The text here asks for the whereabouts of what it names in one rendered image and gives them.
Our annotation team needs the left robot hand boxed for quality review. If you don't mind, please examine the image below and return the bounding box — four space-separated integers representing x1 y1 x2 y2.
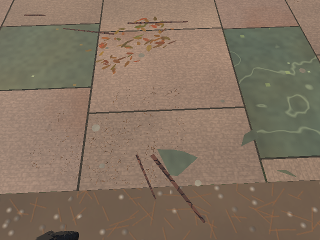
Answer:
36 230 79 240

